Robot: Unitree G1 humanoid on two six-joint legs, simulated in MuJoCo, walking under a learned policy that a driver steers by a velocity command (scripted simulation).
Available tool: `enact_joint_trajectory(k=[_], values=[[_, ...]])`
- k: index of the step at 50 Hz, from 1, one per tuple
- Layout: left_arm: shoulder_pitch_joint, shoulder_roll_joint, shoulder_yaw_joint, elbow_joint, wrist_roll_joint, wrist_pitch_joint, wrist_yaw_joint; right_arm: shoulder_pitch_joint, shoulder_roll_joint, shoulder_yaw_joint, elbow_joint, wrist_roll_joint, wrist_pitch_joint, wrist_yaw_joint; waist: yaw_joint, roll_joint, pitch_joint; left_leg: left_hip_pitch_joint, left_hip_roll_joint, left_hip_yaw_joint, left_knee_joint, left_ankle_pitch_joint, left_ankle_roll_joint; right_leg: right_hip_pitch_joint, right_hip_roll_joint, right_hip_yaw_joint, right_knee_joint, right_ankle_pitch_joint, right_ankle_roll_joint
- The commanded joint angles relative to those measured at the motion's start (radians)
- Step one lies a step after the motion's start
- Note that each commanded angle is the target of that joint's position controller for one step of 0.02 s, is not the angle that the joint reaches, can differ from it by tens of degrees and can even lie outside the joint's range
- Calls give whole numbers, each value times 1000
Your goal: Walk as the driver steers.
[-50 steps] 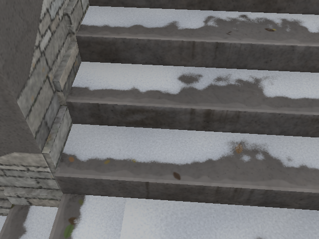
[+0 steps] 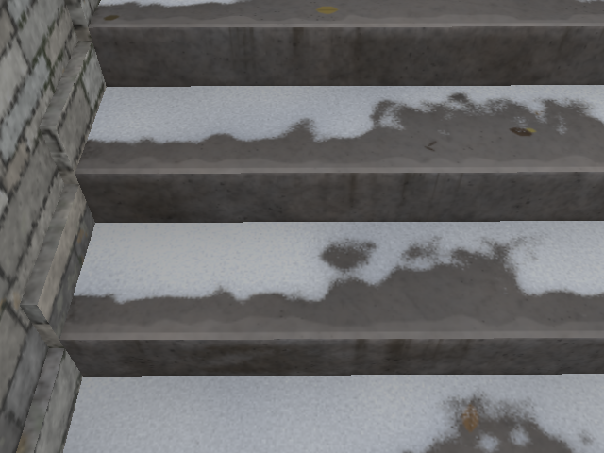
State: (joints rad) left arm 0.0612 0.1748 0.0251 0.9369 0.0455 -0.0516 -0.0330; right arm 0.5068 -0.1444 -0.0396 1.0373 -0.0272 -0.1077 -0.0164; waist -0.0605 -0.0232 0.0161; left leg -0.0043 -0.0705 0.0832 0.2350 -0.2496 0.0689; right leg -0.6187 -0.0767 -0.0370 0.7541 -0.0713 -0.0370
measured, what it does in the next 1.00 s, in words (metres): climbs, turning right: right foot, then left foot 0.15 m higher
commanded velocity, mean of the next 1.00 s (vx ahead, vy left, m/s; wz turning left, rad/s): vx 0.50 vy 0.00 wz -0.25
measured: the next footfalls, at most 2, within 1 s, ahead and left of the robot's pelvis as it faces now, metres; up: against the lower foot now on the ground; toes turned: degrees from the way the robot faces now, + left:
right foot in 0.14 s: +0.19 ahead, -0.12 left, +0.00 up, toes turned -3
left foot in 0.54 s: +0.46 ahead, +0.04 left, +0.15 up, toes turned +2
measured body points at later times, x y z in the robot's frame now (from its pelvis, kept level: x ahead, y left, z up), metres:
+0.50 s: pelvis +0.25 -0.04 +0.01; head +0.30 -0.05 +0.45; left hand +0.12 +0.16 -0.13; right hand +0.52 -0.18 -0.06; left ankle +0.40 +0.05 -0.55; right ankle +0.16 -0.11 -0.74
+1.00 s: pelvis +0.51 -0.06 +0.15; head +0.55 -0.06 +0.60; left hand +0.80 +0.00 +0.08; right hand +0.33 -0.23 +0.02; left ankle +0.42 +0.04 -0.59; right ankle +0.62 -0.21 -0.34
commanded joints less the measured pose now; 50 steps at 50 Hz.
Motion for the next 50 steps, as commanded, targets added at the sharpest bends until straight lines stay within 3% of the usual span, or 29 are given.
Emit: enact_joint_trajectory(k=[1,3,5,6,7,8,9,10,12,15,18,20,22,24,25,27,28,29,30,32,33,35,37,39,41,43,45,48,50], values=[[-109,65,16,-83,2,-24,8,68,-122,-23,-26,-9,-4,-25,12,79,98,70,341,-221,-66,261,163,-147,-15,10,26,-57,-15],[-51,27,6,-80,-17,-43,17,13,-122,-22,-47,-22,5,-30,53,86,53,72,315,-159,79,659,147,-35,35,-45,1,-167,-36],[190,35,22,-10,-24,-56,31,-32,-150,-31,-55,-3,-2,-18,160,69,-101,-42,249,-89,396,1012,114,357,127,-89,-134,-81,-73],[366,78,43,40,-18,-63,37,-57,-166,-33,-56,18,-7,-1,238,3,-154,-185,182,-61,639,890,83,611,131,-99,-270,25,-84],[492,155,64,77,11,-63,50,-158,-137,-28,-85,40,-20,7,298,-42,-147,-476,76,-46,986,255,56,805,-75,138,-387,51,-129],[475,255,74,69,21,-62,43,-53,-1,-6,-105,28,-30,-2,151,-161,-135,-705,20,-131,1296,-237,55,863,-317,439,-293,651,-152],[459,286,96,77,-3,-38,46,41,1,-5,-86,42,-17,-12,136,-142,-261,-739,21,-148,1398,-154,48,824,-381,571,-448,290,-300],[336,154,63,49,-21,-35,44,-63,-45,-11,-99,2,-1,-14,94,-24,-83,-807,84,-99,1454,-68,26,660,-324,506,-503,21,-295],[277,45,21,64,-16,-38,33,-184,-24,-10,-144,-21,25,-4,59,19,23,-909,88,-57,1624,-69,25,506,-226,355,-508,-19,-221],[390,38,2,134,-10,-57,28,-301,81,33,-250,-9,77,14,36,-46,50,-1091,88,-42,1822,-129,59,405,-171,229,-497,-6,-164],[422,58,-14,164,-16,-74,24,-459,78,63,-370,-6,91,-11,28,-76,81,-1268,80,-49,1969,-186,81,367,-168,215,-564,-172,-148],[419,69,-26,167,-28,-67,28,-572,68,92,-456,-27,89,-16,15,5,120,-1293,130,-4,1744,-185,59,327,-112,180,-613,-263,-111],[493,25,-51,214,-58,-49,57,-651,47,111,-529,-19,84,-3,48,-24,120,-1194,140,63,1500,-163,44,331,-72,183,-683,55,-140],[467,30,-56,166,-84,-22,88,-618,42,129,-484,21,81,6,65,46,-31,-616,50,172,1016,-130,24,231,-7,66,-740,714,-159],[497,136,-31,155,-63,-32,88,-453,45,119,-443,34,82,-9,-4,-115,-174,-431,-10,132,996,-165,32,372,-82,72,-581,1287,-182],[428,263,18,128,-74,-54,63,-131,-65,66,-346,7,76,-11,-180,-186,-387,-284,-11,26,784,-175,88,644,-164,99,-168,1533,-176],[411,199,25,95,-80,-65,38,-57,-144,33,-300,-17,55,-11,-180,-50,-433,-139,122,-240,642,-319,144,466,-85,84,118,1208,-150],[392,76,17,23,-54,-67,0,-18,-278,-17,-257,-25,73,-20,-155,327,-435,-6,417,-859,195,-463,270,104,159,55,574,86,-94],[354,59,30,-3,11,-60,-13,-162,-266,-33,-265,8,89,-22,-80,226,-385,-127,458,-1095,44,-595,254,-15,141,210,976,-65,-88],[218,-19,24,-145,35,-31,1,-272,-125,-8,-174,39,56,-11,54,15,-41,-370,433,-754,75,-612,172,-246,75,123,1215,-1,-98],[192,-55,13,-174,26,-14,20,-228,-29,11,-106,20,33,-6,80,-66,37,-435,394,-571,134,-440,123,-311,66,130,1249,-5,-117],[258,-122,-12,-180,-13,22,34,-194,58,30,-9,-8,0,11,141,-1,68,-434,319,-317,142,-255,44,-411,86,168,1330,-71,-137],[224,-145,-24,-203,-17,43,37,-118,34,23,52,12,-31,29,155,39,99,-409,299,-190,110,-201,9,-541,80,178,1319,-74,-147],[175,-105,-21,-235,-19,48,24,-155,17,26,21,15,-40,32,170,1,94,-473,297,-101,64,-160,-7,-501,94,168,1148,-3,-112],[61,-94,-16,-254,-24,46,48,-120,-24,26,16,-12,-47,29,123,64,67,-392,335,-67,15,-37,41,-589,119,103,1275,-3,-98],[-52,-112,-25,-311,-14,41,74,-34,-75,12,38,-1,-59,22,95,127,62,-238,353,-67,-42,-6,61,-753,98,78,1386,-158,-115],[-194,-118,-29,-386,-3,44,73,36,-96,6,38,-18,-52,-3,69,79,74,-72,366,-50,-65,-15,47,-889,81,98,1332,-257,-125],[-317,-105,-41,-482,-10,42,44,118,-74,9,52,-20,-28,-34,48,60,86,15,345,25,-158,23,24,-844,37,15,1096,-323,-106],[-292,-99,-54,-470,-25,47,1,80,-96,4,34,23,-12,-58,37,78,49,-14,307,143,-272,340,60,-556,8,-132,761,-321,-120]])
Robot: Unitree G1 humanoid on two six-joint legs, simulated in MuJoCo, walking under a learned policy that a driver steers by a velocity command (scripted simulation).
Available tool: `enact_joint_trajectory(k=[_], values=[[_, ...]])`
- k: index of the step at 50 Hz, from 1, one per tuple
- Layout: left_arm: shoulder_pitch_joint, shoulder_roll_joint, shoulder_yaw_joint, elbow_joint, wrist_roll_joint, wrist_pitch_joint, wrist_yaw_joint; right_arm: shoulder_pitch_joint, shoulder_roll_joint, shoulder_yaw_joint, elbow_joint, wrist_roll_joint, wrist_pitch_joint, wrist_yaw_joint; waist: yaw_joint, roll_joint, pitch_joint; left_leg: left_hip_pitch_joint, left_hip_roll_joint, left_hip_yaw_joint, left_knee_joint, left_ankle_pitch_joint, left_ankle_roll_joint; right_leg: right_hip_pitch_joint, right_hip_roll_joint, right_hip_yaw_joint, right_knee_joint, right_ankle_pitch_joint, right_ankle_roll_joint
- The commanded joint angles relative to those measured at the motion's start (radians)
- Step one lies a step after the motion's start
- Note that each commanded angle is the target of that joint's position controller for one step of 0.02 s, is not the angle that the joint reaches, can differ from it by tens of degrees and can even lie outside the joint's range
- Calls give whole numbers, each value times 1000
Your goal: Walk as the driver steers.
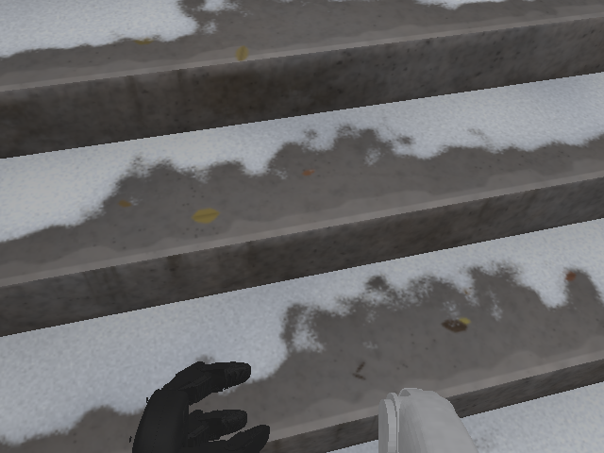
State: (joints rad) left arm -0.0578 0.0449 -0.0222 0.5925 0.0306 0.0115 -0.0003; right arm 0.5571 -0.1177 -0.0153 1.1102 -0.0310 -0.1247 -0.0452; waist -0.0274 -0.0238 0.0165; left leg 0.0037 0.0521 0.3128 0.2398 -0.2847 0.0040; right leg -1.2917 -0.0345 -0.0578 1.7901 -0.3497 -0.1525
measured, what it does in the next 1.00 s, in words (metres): climbs: right foot 0.15 m higher, then left foot 0.15 m higher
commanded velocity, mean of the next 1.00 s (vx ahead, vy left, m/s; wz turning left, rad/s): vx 0.37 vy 0.00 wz -0.25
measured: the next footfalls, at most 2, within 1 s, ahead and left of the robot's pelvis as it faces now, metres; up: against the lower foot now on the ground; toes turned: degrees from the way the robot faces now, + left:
right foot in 0.10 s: +0.26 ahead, -0.08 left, +0.15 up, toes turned -8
left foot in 0.64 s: +0.56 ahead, -0.03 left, +0.30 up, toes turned -13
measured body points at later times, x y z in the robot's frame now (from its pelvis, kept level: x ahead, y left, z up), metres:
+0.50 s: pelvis +0.29 -0.05 +0.15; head +0.31 -0.08 +0.60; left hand +0.30 +0.20 +0.02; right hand +0.53 -0.23 +0.10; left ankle +0.45 +0.03 -0.29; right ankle +0.22 -0.07 -0.59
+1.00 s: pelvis +0.49 -0.08 +0.28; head +0.53 -0.06 +0.73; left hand +0.70 +0.06 +0.17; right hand +0.43 -0.30 +0.15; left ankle +0.52 -0.03 -0.44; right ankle +0.58 -0.23 -0.34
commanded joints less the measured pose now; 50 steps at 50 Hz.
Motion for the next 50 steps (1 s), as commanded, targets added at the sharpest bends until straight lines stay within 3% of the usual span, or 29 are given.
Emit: enact_joint_trajectory(k=[1,2,4,5,6,7,8,10,12,15,16,19,21,24,25,27,29,31,32,33,34,35,36,37,39,41,44,47,50], values=[[-129,41,-9,-104,-23,-22,-39,-40,-148,-20,-77,40,14,-28,19,52,35,-122,155,-22,-246,755,134,379,11,-234,-522,-73,-12],[-46,34,-4,-69,-31,-12,-29,8,-217,-35,-94,49,13,-32,29,104,-89,-34,221,-30,-105,1411,158,555,88,-302,-517,-87,-24],[242,112,35,2,-12,0,-4,-26,-335,-71,-140,63,11,-13,144,244,-302,163,284,-36,336,1770,145,756,160,-219,-703,-142,-70],[361,173,61,27,-10,-16,-5,-78,-361,-85,-184,78,-7,21,197,268,-400,107,261,-44,584,1560,123,967,164,-94,-935,-56,-87],[320,268,100,42,-25,-18,7,-53,-281,-76,-256,53,-25,53,161,152,-403,-334,141,-92,921,931,75,1216,36,331,-1090,-267,-149],[292,404,166,34,-23,3,8,-184,-248,-83,-340,31,-33,83,173,-43,-429,-616,-72,-243,1393,96,23,1274,-179,930,-1438,-372,-216],[206,398,164,15,-8,4,5,-224,-155,-68,-400,4,-31,93,113,34,-437,-733,-33,-443,1659,136,25,1241,-203,978,-1508,-403,-189],[237,285,138,114,-10,-45,-6,-281,-64,-40,-471,-8,-20,51,50,129,-139,-868,1,-382,1730,181,36,973,-149,731,-1456,-258,-124],[258,204,111,196,12,-75,-11,-290,4,-1,-517,-14,3,16,-35,109,-23,-951,26,-391,1768,118,58,860,-54,509,-1386,-8,-86],[344,202,95,227,-2,-102,-22,-324,-2,20,-545,-31,41,4,-45,65,-6,-1109,35,-372,1737,90,56,900,-25,386,-1357,232,-38],[407,210,88,241,6,-115,-31,-368,4,24,-549,-18,48,-11,-9,35,-25,-1194,1,-311,1925,43,58,942,-52,408,-1359,362,-27],[491,240,81,284,5,-139,-39,-502,56,56,-619,-20,59,-13,6,-25,-23,-1386,13,-288,1976,-4,81,1010,-49,398,-1386,293,21],[559,242,77,312,-5,-129,-30,-668,92,80,-677,-36,71,-3,42,-1,15,-1425,5,-230,1915,-9,70,980,-24,404,-1441,205,46],[604,247,75,350,-19,-93,29,-781,50,87,-712,-13,94,15,102,-71,-2,-1281,-11,-156,1611,-28,64,1042,-49,403,-1638,421,-15],[618,250,76,347,-30,-93,50,-765,44,82,-707,-19,93,21,99,-96,-39,-1244,7,-179,1525,-33,79,1174,-70,375,-1636,608,-6],[628,261,86,345,-15,-87,69,-604,43,67,-611,-14,104,36,69,-86,-136,-1106,-28,-145,1443,-65,109,1348,-71,240,-1554,1085,6],[545,279,93,275,-35,-98,71,-583,28,68,-590,16,99,44,15,-65,-173,-645,-104,-86,1032,-120,137,1175,-80,182,-1521,1627,14],[504,328,115,261,-33,-122,63,-392,-69,28,-509,39,105,20,-76,-179,-233,-480,-128,-168,818,-105,136,1310,-146,212,-1326,1849,28],[450,341,129,240,-43,-131,52,-291,-113,9,-473,35,92,13,-139,-170,-238,-345,-139,-234,614,-42,156,1282,-106,204,-1120,1812,40],[543,241,125,211,-66,-146,30,-138,-188,-19,-407,4,70,8,-120,121,-315,16,103,-642,509,533,319,914,65,188,-676,861,118],[574,227,126,228,-34,-131,10,-111,-179,-25,-359,6,84,-6,-108,286,-436,-15,311,-1112,216,824,477,803,252,239,-207,50,180],[569,207,122,193,6,-112,-10,-258,-117,-18,-363,34,68,0,16,114,-346,-154,257,-1037,212,582,463,745,188,307,-83,86,156],[517,183,112,179,26,-88,-12,-338,-79,-19,-336,32,62,0,61,40,-173,-267,222,-920,230,290,418,625,148,234,-32,99,141],[440,139,94,143,39,-72,-2,-327,-45,-20,-300,13,55,1,72,-21,-48,-360,178,-807,232,140,365,512,109,214,-13,98,112],[434,98,66,124,35,-49,11,-284,24,-5,-242,5,47,4,107,-50,17,-448,123,-680,192,124,290,426,88,188,81,116,95],[414,56,40,99,20,-40,14,-210,1,-6,-180,14,28,19,122,-4,33,-423,75,-558,185,245,260,332,63,134,52,120,90],[398,97,36,75,32,-32,18,-240,-88,-21,-208,25,20,19,149,-15,12,-513,9,-433,209,448,239,437,40,57,-221,276,120],[348,109,35,76,7,-35,19,-233,-150,-37,-287,12,32,-19,93,91,-109,-400,22,-451,212,770,203,603,48,0,-540,309,185],[259,105,37,54,1,-34,34,-214,-185,-66,-345,10,54,-34,28,160,-137,-261,60,-526,199,680,201,606,43,23,-674,285,165]])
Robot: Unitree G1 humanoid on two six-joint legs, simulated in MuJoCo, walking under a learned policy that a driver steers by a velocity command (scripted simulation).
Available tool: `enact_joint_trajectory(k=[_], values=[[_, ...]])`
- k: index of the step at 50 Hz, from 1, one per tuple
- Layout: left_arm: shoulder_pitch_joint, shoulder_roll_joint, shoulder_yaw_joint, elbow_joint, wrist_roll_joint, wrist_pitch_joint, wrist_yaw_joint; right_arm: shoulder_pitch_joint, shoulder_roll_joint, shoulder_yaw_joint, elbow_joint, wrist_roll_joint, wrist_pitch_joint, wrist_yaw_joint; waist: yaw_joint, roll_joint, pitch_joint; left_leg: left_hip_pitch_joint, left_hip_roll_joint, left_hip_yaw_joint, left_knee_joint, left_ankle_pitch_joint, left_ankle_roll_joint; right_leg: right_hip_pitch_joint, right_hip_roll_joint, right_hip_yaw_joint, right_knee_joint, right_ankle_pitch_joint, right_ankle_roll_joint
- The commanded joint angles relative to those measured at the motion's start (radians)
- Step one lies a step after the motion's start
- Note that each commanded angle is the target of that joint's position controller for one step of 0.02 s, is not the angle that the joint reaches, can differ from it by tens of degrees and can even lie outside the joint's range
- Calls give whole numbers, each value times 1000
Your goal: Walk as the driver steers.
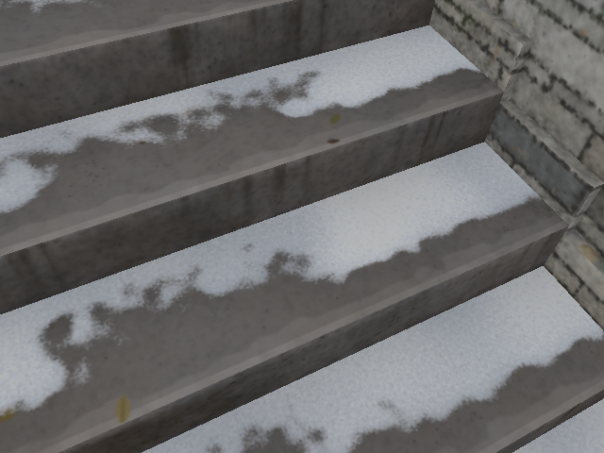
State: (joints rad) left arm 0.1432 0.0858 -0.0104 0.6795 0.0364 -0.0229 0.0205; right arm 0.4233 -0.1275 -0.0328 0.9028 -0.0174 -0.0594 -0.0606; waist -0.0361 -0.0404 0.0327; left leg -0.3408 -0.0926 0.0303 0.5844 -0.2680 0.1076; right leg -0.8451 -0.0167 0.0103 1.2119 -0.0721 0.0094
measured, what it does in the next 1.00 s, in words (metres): steps on the spot, turning left: right foot, then left foot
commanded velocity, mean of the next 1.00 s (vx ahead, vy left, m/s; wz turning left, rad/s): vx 0.02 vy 0.00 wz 0.49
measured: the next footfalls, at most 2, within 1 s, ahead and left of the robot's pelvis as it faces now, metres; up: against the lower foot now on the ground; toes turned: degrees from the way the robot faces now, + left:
right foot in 0.18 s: +0.13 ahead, -0.11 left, +0.00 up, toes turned +7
left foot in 0.62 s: +0.00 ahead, +0.13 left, +0.00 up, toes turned +29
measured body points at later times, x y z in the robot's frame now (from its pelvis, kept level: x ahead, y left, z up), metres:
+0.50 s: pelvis +0.02 -0.02 +0.01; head +0.04 -0.04 +0.45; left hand +0.07 +0.27 -0.08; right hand +0.26 -0.20 -0.10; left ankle -0.05 +0.10 -0.61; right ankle +0.09 -0.11 -0.73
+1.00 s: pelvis -0.01 +0.02 +0.00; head +0.01 +0.03 +0.45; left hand +0.01 +0.29 -0.11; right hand +0.24 -0.12 -0.09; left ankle -0.03 +0.10 -0.73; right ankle +0.05 -0.07 -0.70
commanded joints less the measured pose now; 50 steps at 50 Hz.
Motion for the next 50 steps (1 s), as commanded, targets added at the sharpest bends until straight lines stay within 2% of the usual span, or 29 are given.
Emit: enact_joint_trajectory(k=[1,3,5,7,8,9,10,11,12,13,14,16,19,21,23,26,28,29,30,31,32,33,34,35,36,39,42,47,50], values=[[29,64,27,-43,-3,5,19,-57,-166,-52,-146,-6,-4,-22,19,178,-149,147,225,-285,-137,621,109,134,22,-33,-142,-13,7],[2,71,36,-49,1,1,24,-41,-154,-64,-168,-13,0,-16,-6,178,-140,220,267,-350,-135,573,149,117,7,-8,-210,-61,-17],[1,69,40,-52,-12,0,18,-59,-155,-76,-205,-19,14,0,-9,178,-128,177,259,-356,-120,563,147,231,26,-11,-319,-177,-34],[62,65,45,-45,-36,-7,29,-88,-164,-83,-221,-13,25,8,22,180,-95,113,242,-369,-87,681,125,390,66,-41,-510,-270,-27],[111,62,45,-34,-46,-11,34,-105,-169,-85,-228,-2,25,7,54,145,-69,89,197,-344,-36,635,90,479,81,-71,-706,-169,-11],[141,89,56,-20,-35,-17,46,-104,-149,-85,-233,10,21,10,57,91,-65,25,142,-314,78,486,53,591,29,-11,-810,-44,-17],[155,162,69,-38,-30,-32,54,-59,-76,-71,-252,14,22,10,28,-127,-101,-150,53,-195,323,-64,-9,760,-216,222,-850,403,-78],[172,206,74,-59,-25,-24,48,8,-106,-76,-260,15,39,4,27,-276,-228,-248,-35,-42,634,-440,-77,823,-442,401,-790,785,-282],[152,178,77,-93,-4,-18,51,-29,-154,-88,-244,0,45,-4,55,-115,-272,-285,17,-48,866,-410,-113,762,-461,470,-843,591,-377],[99,161,74,-104,-2,-15,57,-130,-148,-92,-257,-13,52,-3,57,-17,-190,-345,32,-71,1037,-310,-132,688,-399,412,-877,286,-370],[55,161,71,-103,0,-19,62,-193,-139,-88,-280,-23,67,5,26,31,-103,-409,54,-87,1110,-225,-143,623,-327,309,-884,55,-309],[49,152,64,-95,-2,-25,72,-204,-145,-80,-300,-28,88,24,14,16,-68,-421,57,-92,1135,-98,-153,583,-235,169,-872,-21,-242],[96,199,74,-69,-11,-43,74,-248,-121,-60,-348,-21,102,57,16,-37,-76,-462,50,-113,1051,-79,-175,665,-240,119,-836,95,-243],[97,203,75,-78,-14,-47,74,-251,-136,-59,-338,-19,114,58,31,-23,-94,-436,51,-67,938,-62,-193,689,-265,68,-833,147,-253],[79,218,78,-92,-7,-33,75,-240,-130,-56,-342,-17,125,52,23,-110,-116,-341,80,-35,770,-82,-192,659,-261,0,-828,157,-247],[34,253,91,-130,10,-18,66,-283,-120,-44,-364,7,133,46,40,-208,-114,-127,122,20,433,-189,-143,564,-274,-76,-822,78,-212],[67,268,101,-133,18,1,61,-275,-139,-49,-362,15,124,42,69,-204,-135,-52,115,50,243,-205,-108,583,-306,-48,-798,-24,-201],[78,282,108,-120,7,12,56,-239,-130,-49,-350,15,115,41,55,-185,-137,12,100,81,119,-134,-93,580,-309,-56,-762,-53,-177],[108,271,111,-99,-3,24,50,-181,-135,-55,-320,8,104,43,43,-133,-139,91,68,106,-11,-101,-77,562,-282,-92,-678,-90,-139],[169,253,114,-66,2,39,37,-164,-158,-62,-306,-2,83,50,42,27,-101,145,71,20,-134,-37,-80,488,-219,-174,-488,-202,-88],[182,174,95,-90,13,51,22,-163,-224,-73,-336,-5,65,54,48,258,-85,228,297,-339,-174,121,-38,195,-142,-202,-188,-508,1],[50,163,89,-176,11,55,31,-131,-344,-120,-373,-7,69,26,-52,412,-190,146,465,-635,-311,158,135,145,-61,-57,15,-487,45],[-25,176,94,-187,14,52,35,-184,-313,-109,-384,-15,75,24,-32,292,-125,60,437,-626,-356,-46,194,129,-69,12,190,-381,64],[-61,196,98,-179,8,46,33,-229,-262,-89,-386,-16,78,19,-11,226,-23,-13,376,-513,-344,-187,178,91,-74,20,223,-294,67],[-50,199,96,-160,1,36,25,-282,-232,-76,-397,-18,76,20,18,186,5,-28,315,-443,-308,-174,148,84,-71,14,243,-218,67],[23,170,93,-110,18,48,9,-290,-164,-53,-397,-1,66,7,40,123,-47,-9,223,-331,-175,23,115,117,-33,-10,304,-83,41],[8,153,75,-120,5,62,4,-187,-175,-56,-379,-9,62,-7,8,116,-59,122,227,-365,-170,99,102,87,-15,-16,81,-176,36],[5,137,58,-103,-30,73,29,-151,-176,-54,-378,-37,70,-24,-28,225,-86,143,271,-381,-182,277,118,319,30,-49,-331,-460,2],[90,109,55,-57,-44,49,41,-173,-147,-45,-356,-10,63,-12,9,204,-119,94,271,-386,-162,426,103,548,27,-48,-641,-292,-40]])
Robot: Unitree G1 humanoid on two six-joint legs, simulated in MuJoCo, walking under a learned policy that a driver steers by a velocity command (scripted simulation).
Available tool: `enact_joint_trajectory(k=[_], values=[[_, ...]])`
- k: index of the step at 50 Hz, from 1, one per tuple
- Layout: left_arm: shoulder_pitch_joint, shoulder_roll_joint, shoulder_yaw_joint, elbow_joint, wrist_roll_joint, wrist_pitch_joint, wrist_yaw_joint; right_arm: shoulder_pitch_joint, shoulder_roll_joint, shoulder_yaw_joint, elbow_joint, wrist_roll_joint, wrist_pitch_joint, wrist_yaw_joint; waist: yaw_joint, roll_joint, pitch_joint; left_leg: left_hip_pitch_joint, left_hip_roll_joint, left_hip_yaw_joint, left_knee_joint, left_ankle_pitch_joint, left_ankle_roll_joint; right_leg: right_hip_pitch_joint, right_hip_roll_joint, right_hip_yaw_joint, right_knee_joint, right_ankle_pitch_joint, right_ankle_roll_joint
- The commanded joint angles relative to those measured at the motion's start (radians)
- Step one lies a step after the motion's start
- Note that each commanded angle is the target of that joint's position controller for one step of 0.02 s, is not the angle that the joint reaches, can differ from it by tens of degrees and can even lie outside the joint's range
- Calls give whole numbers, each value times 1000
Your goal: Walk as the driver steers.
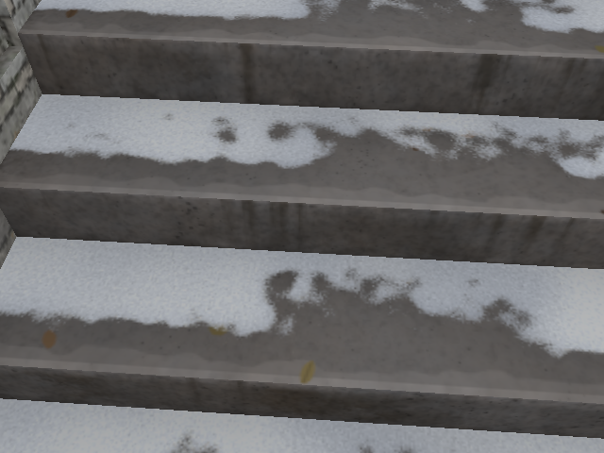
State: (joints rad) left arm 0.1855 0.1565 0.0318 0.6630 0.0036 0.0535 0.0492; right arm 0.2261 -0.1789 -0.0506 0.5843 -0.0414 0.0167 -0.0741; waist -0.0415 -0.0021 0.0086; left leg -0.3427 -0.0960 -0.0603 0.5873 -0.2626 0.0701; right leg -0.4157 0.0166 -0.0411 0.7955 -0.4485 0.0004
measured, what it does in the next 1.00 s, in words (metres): walks ahead: right foot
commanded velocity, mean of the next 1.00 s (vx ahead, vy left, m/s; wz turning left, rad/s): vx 0.15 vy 0.00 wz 0.05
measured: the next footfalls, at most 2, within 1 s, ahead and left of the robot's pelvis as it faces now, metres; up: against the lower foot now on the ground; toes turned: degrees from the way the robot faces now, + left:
right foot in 0.04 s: +0.06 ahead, -0.10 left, +0.00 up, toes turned -1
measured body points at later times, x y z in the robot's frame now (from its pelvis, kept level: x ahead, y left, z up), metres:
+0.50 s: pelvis +0.02 -0.01 +0.02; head +0.02 -0.02 +0.46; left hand +0.08 +0.21 -0.12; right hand +0.06 -0.23 -0.13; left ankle +0.02 +0.10 -0.73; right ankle +0.02 -0.10 -0.73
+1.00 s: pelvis +0.13 +0.03 +0.01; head +0.13 +0.04 +0.46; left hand +0.30 +0.24 -0.10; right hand +0.03 -0.18 -0.13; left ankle +0.06 +0.11 -0.73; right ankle +0.12 -0.08 -0.41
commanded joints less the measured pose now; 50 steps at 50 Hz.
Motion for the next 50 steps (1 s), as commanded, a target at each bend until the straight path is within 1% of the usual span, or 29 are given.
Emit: enact_joint_trajectory(k=[1,2,3,4,5,6,8,9,11,18,25,27,28,31,33,34,36,38,39,40,41,42,43,44,45,47,48,49,50], values=[[94,7,7,-15,-7,-34,15,9,-73,-17,-21,33,-19,8,55,133,-108,39,252,-280,-156,395,110,255,-15,10,-387,237,-41],[91,17,6,-8,11,-45,17,28,-36,-9,-1,40,-29,22,53,35,-106,-19,218,-252,-128,278,61,343,-71,88,-459,322,-46],[46,77,13,-18,32,-58,19,69,5,-4,16,53,-34,41,17,-134,-104,-119,132,-145,-60,21,13,380,-192,234,-470,374,-85],[11,62,12,-43,26,-63,13,78,-32,-16,22,54,-23,40,17,-218,-108,-43,75,-37,25,-119,-22,244,-288,317,-510,367,-188],[-22,24,-4,-51,15,-68,12,79,-50,-23,48,42,-13,36,14,-190,-91,19,92,-19,65,-128,-37,177,-296,336,-536,287,-224],[-18,18,-9,-42,14,-74,16,80,-36,-18,59,29,-10,35,9,-141,-44,28,97,-11,12,-85,-43,147,-255,293,-536,178,-204],[4,50,1,-18,12,-76,21,60,-23,-8,74,17,-15,41,12,-99,-7,69,112,-17,-115,50,-40,141,-179,227,-527,120,-133],[20,63,7,-9,13,-77,21,70,-32,-9,86,16,-18,41,14,-89,-9,81,118,-20,-138,76,-39,152,-161,206,-515,141,-118],[49,51,7,7,13,-77,18,109,-21,-8,130,21,-31,40,23,-48,2,45,134,-38,-178,100,-34,202,-128,147,-500,181,-95],[108,37,9,85,11,-83,11,134,-3,2,207,26,-49,29,39,22,-13,56,163,-58,-235,152,-16,289,-115,110,-465,323,-94],[147,45,5,164,8,-77,11,167,-13,8,266,26,-46,22,38,22,14,85,173,-57,-253,161,-10,287,-113,107,-485,317,-94],[163,64,11,184,10,-72,10,182,-21,7,284,25,-42,21,41,5,19,78,148,-42,-241,25,3,273,-104,122,-508,112,-107],[174,96,23,190,8,-66,9,189,-36,0,286,25,-39,20,44,-20,35,44,119,-16,-191,-79,16,260,-105,143,-511,-28,-127],[235,150,48,207,6,-55,2,163,-27,-1,265,12,-39,34,81,-97,104,-124,70,79,2,-228,29,230,-215,325,-594,-400,-224],[282,153,53,234,4,-54,-2,110,-4,7,239,7,-48,47,106,-126,134,-197,104,122,143,-163,22,207,-310,471,-664,-493,-301],[267,148,54,240,10,-56,-2,107,-8,6,229,11,-56,50,97,-111,136,-206,122,116,203,-151,21,183,-334,497,-680,-467,-320],[219,156,58,247,18,-70,-2,118,-20,3,221,15,-67,63,72,-71,117,-168,135,118,217,-176,26,167,-310,421,-683,-306,-314],[112,151,54,239,11,-83,-6,230,5,7,240,20,-72,70,-26,-65,80,89,121,144,72,-116,56,26,-226,260,-621,-162,-264],[50,131,50,233,6,-83,-10,337,4,3,283,22,-72,63,-87,-37,72,267,84,159,-34,-74,72,-91,-169,190,-516,-109,-250],[12,123,47,220,7,-92,-19,444,-25,-8,321,17,-69,49,-133,35,73,425,67,139,-161,-51,79,-205,-121,122,-328,8,-234],[-28,90,37,205,0,-114,-38,569,-82,-27,352,7,-72,31,-187,200,16,597,225,-117,-292,-128,99,-355,-27,16,38,108,-190],[36,51,32,198,-1,-132,-56,574,-161,-39,340,8,-65,20,-134,310,-38,606,446,-568,-484,-297,192,-501,48,-30,398,24,-125],[71,49,33,192,25,-134,-64,478,-150,-36,323,8,-66,18,-74,247,21,472,518,-746,-560,-526,293,-588,-8,36,727,37,-105],[-24,41,30,148,27,-136,-58,364,-152,-38,315,11,-77,29,-31,135,112,415,516,-626,-534,-487,304,-728,-48,42,1033,82,-98],[-83,19,18,111,35,-143,-58,360,-122,-26,333,8,-95,45,-16,17,126,383,468,-449,-497,-412,265,-808,-64,48,1166,92,-96],[-124,-57,-13,48,38,-141,-57,379,-3,13,392,0,-118,59,15,2,102,349,381,-256,-402,-187,178,-929,-64,71,1420,99,-135],[-174,-97,-33,8,26,-136,-48,405,14,23,423,-3,-125,69,7,32,91,350,388,-224,-380,-124,161,-1029,-31,87,1603,41,-169],[-215,-115,-49,-45,22,-126,-39,404,7,27,441,-2,-133,79,29,21,100,316,389,-186,-384,-147,132,-1077,-34,108,1611,-10,-188],[-261,-103,-60,-88,13,-120,-38,360,-3,33,447,2,-140,92,59,4,141,212,362,-122,-441,-216,99,-1037,-45,80,1467,-23,-194]])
